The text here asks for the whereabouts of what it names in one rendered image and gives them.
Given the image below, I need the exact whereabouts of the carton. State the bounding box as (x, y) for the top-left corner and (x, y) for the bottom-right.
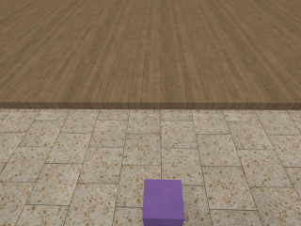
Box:
(142, 179), (185, 226)

